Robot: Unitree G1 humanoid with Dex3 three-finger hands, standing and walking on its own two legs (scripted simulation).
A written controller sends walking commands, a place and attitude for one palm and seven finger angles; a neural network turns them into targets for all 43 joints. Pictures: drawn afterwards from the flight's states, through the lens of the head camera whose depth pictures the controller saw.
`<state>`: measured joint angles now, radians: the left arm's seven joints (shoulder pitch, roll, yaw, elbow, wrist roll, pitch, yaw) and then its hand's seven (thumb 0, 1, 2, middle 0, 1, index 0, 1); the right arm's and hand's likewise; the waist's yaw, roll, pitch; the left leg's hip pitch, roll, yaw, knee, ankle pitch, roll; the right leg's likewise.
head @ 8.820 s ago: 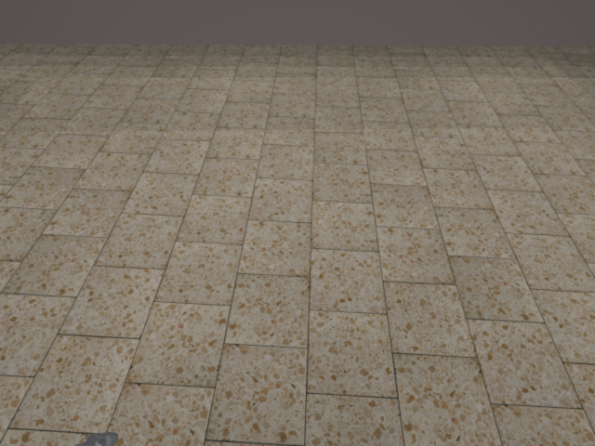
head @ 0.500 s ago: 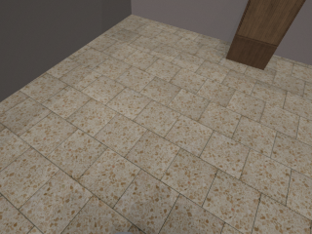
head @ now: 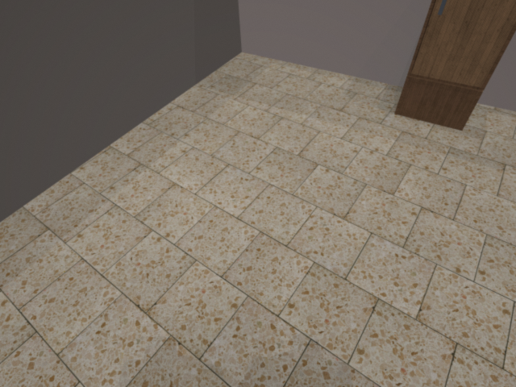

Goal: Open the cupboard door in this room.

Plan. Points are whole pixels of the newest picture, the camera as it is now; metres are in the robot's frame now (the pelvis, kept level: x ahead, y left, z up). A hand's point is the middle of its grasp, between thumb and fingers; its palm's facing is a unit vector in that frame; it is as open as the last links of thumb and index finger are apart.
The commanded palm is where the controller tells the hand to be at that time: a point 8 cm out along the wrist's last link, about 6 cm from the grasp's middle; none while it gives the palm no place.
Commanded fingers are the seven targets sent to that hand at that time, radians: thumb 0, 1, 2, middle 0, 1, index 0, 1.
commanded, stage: stand and wait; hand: left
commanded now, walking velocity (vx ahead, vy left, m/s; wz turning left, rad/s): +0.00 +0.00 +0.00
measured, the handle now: out of the picture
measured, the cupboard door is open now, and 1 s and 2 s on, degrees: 0 0 0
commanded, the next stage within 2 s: turn or walk to find it in 0.20 s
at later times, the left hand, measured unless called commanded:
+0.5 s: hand out of the picture +0.01 +0.18 -0.18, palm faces +0.02 -0.98 -0.19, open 7.3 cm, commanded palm none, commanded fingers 0.00 0.90 0.90 -0.20 -0.30 -0.20 -0.30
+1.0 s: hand out of the picture -0.02 +0.21 -0.18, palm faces +0.09 -0.97 -0.21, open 7.3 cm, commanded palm none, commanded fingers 0.00 0.90 0.90 -0.20 -0.30 -0.20 -0.30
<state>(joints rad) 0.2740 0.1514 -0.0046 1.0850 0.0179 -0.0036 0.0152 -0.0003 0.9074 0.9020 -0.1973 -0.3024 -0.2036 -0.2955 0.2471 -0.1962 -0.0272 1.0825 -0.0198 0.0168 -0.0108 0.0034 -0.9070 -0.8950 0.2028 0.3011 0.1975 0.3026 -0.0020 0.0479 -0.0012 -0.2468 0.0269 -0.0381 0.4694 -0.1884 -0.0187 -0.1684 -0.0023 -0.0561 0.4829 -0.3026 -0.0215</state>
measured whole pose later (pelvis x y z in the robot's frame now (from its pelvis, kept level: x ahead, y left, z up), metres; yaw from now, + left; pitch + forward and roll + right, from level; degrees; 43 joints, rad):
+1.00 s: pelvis -0.01 +0.02 +0.00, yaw +3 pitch +0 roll -1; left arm 0.26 0.19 0.02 1.09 0.02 0.01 0.02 0.00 0.91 0.90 -0.20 -0.30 -0.20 -0.30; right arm 0.21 -0.18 -0.02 1.07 -0.02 0.02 -0.01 0.00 -0.91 -0.90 0.20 0.30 0.20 0.30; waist 0.02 0.00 0.05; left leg -0.30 -0.02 -0.08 0.51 -0.20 -0.01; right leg -0.19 -0.05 -0.10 0.49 -0.30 0.02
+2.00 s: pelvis +0.02 +0.01 +0.01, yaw +1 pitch -2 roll +0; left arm 0.11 0.34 -0.01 1.09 0.01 -0.01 -0.01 0.00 0.91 0.90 -0.20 -0.30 -0.21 -0.30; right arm 0.11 -0.34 0.02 1.10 -0.01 -0.01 0.00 0.00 -0.90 -0.89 0.21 0.30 0.20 0.30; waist 0.01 0.01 0.06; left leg -0.14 0.01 -0.04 0.36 -0.18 -0.02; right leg -0.04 -0.02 -0.06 0.33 -0.25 0.00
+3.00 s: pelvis -0.01 +0.02 -0.01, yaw +5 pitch -2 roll -1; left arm 0.16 0.28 0.01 1.04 0.02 0.04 0.01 0.00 0.91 0.90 -0.20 -0.30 -0.21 -0.30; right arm 0.18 -0.28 -0.01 1.04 -0.02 0.05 0.01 0.00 -0.91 -0.90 0.20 0.30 0.20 0.30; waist 0.01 0.01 0.08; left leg -0.32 -0.02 -0.11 0.59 -0.25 -0.01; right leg -0.17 -0.04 -0.14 0.53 -0.33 0.01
